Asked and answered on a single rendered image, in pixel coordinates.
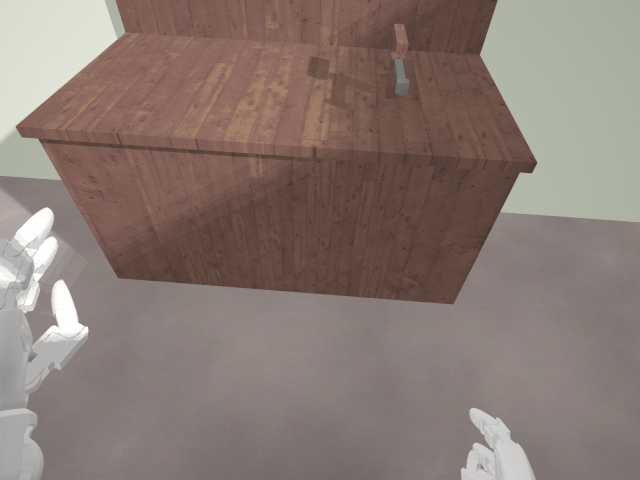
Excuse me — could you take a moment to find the robot left forearm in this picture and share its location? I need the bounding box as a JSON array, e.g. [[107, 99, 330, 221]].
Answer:
[[0, 408, 44, 480]]

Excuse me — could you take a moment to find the right robot hand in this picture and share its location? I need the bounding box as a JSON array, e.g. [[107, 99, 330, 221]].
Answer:
[[461, 408, 536, 480]]

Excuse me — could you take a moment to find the left robot hand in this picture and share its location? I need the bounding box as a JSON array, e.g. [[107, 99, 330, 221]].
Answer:
[[0, 207, 88, 411]]

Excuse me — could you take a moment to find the counter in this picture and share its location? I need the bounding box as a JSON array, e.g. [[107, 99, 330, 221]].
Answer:
[[15, 0, 537, 304]]

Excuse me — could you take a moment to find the tap lever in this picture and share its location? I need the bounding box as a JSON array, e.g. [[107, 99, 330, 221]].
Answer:
[[394, 59, 409, 95]]

